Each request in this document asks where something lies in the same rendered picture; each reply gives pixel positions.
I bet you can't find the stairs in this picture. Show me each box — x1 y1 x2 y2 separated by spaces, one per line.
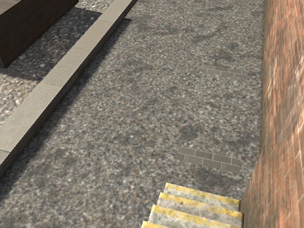
141 182 244 228

